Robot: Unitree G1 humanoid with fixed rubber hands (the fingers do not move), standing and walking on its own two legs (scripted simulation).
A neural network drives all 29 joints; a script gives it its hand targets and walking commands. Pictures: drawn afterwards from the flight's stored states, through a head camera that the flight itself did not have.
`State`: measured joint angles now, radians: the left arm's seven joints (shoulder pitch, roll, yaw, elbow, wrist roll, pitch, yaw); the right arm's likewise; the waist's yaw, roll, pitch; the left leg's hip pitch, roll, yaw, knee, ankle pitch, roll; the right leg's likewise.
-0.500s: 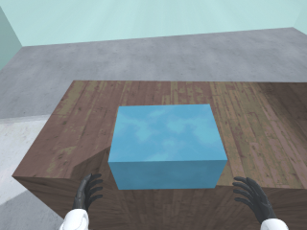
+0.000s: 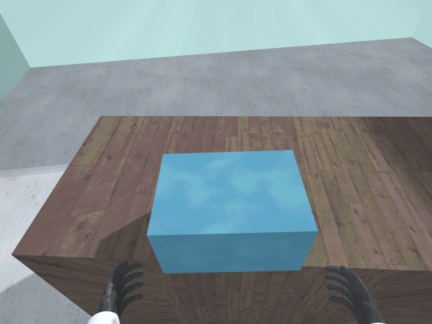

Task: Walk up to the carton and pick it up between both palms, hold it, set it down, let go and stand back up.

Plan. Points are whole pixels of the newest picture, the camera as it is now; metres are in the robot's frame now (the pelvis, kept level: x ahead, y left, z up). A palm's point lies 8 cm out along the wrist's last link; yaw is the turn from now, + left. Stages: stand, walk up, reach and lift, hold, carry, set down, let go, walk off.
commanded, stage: set down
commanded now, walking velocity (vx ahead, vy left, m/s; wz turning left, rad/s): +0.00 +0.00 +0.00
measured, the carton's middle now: (229, 210) +0.38 +0.02 -0.03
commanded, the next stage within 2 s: let go in 0.32 s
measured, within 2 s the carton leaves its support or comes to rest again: neither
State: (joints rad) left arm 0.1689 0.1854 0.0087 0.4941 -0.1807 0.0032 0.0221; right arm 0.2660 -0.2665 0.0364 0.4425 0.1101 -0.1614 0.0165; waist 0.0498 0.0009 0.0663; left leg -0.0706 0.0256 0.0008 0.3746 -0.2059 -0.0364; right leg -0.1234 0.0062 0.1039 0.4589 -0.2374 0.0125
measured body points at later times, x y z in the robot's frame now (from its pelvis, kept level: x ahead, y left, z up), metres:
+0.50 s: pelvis +0.00 +0.00 +0.00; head +0.00 -0.01 +0.45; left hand +0.18 +0.23 -0.07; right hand +0.18 -0.22 -0.07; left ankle +0.01 +0.15 -0.74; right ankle +0.02 -0.13 -0.74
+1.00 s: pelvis +0.01 +0.01 +0.00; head +0.01 +0.01 +0.45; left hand +0.18 +0.25 -0.08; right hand +0.16 -0.24 -0.10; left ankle +0.01 +0.15 -0.74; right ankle +0.02 -0.13 -0.74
